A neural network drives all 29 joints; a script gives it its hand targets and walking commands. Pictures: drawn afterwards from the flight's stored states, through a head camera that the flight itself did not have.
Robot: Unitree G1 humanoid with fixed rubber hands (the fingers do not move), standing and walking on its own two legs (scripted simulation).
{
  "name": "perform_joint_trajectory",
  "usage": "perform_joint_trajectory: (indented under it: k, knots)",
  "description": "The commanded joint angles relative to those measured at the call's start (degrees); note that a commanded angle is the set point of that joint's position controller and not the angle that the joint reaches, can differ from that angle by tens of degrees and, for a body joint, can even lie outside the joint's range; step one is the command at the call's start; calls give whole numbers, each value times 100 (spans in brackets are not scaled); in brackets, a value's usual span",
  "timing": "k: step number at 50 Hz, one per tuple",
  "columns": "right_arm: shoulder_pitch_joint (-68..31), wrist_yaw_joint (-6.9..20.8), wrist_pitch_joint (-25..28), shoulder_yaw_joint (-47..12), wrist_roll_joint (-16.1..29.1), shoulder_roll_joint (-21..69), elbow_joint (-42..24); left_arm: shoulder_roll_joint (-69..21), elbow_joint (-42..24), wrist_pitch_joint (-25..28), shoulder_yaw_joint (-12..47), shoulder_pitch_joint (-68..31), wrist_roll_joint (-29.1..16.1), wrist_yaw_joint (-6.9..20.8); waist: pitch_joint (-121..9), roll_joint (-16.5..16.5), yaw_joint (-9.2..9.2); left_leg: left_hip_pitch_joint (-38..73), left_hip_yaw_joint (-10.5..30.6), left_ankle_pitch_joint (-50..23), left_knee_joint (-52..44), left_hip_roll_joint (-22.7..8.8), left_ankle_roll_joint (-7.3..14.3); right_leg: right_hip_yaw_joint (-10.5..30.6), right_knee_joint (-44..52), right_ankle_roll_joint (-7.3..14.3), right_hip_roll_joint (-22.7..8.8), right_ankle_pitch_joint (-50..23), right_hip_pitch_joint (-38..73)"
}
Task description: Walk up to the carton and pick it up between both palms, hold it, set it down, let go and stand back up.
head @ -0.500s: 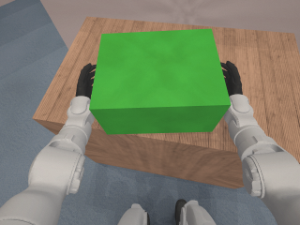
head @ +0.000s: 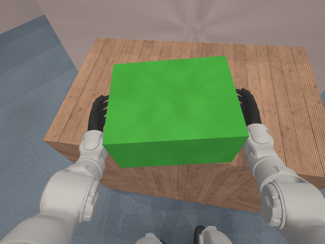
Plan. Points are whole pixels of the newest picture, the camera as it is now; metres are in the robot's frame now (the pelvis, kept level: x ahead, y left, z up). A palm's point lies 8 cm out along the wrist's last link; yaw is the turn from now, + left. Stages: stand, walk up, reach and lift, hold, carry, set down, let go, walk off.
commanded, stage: reach and lift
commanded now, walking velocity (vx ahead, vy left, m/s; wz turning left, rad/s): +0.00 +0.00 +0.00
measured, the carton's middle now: (172, 112) +0.44 -0.01 +0.00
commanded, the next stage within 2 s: none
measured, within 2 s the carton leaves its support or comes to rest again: leaves its support in 0.34 s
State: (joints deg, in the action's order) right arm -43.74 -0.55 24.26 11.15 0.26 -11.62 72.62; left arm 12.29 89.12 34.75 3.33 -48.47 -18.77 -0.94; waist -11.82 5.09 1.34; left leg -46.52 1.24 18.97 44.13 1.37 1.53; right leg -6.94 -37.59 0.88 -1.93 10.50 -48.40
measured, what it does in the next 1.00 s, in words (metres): stands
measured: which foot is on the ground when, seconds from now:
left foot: down 0.00-1.00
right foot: down 0.00-1.00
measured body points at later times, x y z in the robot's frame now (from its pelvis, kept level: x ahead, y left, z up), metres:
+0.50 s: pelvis +0.02 +0.00 +0.01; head +0.06 -0.03 +0.46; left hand +0.43 +0.17 +0.06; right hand +0.40 -0.23 +0.04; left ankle +0.01 +0.09 -0.70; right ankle +0.06 -0.12 -0.70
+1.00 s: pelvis -0.01 -0.01 +0.04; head -0.01 -0.01 +0.49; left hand +0.40 +0.18 +0.12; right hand +0.38 -0.23 +0.12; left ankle +0.01 +0.09 -0.70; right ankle +0.06 -0.12 -0.70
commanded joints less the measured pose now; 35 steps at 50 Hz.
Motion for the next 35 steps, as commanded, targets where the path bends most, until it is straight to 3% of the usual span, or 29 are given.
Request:
perform_joint_trajectory:
  k: [1, 3, 10, 14, 15, 20, 25, 29, 35]
  knots:
    - [-3609, 904, 209, -1703, -438, 4136, -1352, -3598, -2266, 462, 1317, -4679, 473, 667, -4432, -176, 298, 1165, 209, -1890, -606, 34, -434, 442, 2, -142, 253, -1031, 2811]
    - [-3682, 923, 96, -1864, -324, 4211, -1561, -3618, -2396, 389, 1400, -4675, 395, 639, -4573, -164, 259, 1066, 248, -1725, -656, 51, -388, 483, -14, -132, 239, -965, 2911]
    - [-3531, 914, -342, -2439, 217, 4243, -2363, -3943, -3477, 67, 2071, -4607, 6, 495, -5159, -18, 358, 1449, 425, -2468, -526, 72, -493, 514, -66, -121, 343, -1430, 2978]
    - [-3438, 855, -692, -2888, 587, 4349, -3235, -4130, -4240, -250, 2404, -4408, -224, 443, -5266, -256, 365, 1514, 510, -2763, -530, 97, -491, 601, -94, -166, 396, -1879, 3422]
    - [-3438, 843, -788, -2919, 644, 4324, -3391, -4216, -4389, -341, 2488, -4406, -282, 439, -5233, -272, 442, 1464, 534, -2698, -568, 103, -509, 596, -87, -166, 408, -1859, 3484]
    - [-3162, 739, -1346, -3458, 1050, 4334, -4520, -4164, -5338, -894, 2669, -3985, -294, 373, -4974, -704, 367, 1369, 603, -2952, -782, 154, -422, 726, -87, -271, 439, -2635, 4319]
    - [-3037, 623, -1755, -3824, 1395, 4273, -5512, -4126, -6175, -1439, 2669, -3607, -237, 350, -4752, -831, 278, 1636, 617, -3442, -881, 172, -398, 837, 19, -278, 460, -3270, 4835]
    - [-2909, 533, -2072, -3770, 1391, 4063, -5595, -3940, -6269, -1844, 2307, -3345, 11, 422, -3843, -973, 191, 1603, 585, -3049, -1271, 173, -352, 896, 301, -266, 417, -3113, 5073]
    - [-2879, 552, -2278, -3228, 1159, 3823, -4965, -3755, -5826, -2325, 1538, -3204, 553, 652, -2643, -740, 93, 1936, 411, -2350, -1839, 161, -323, 872, 881, -154, 276, -2239, 5080]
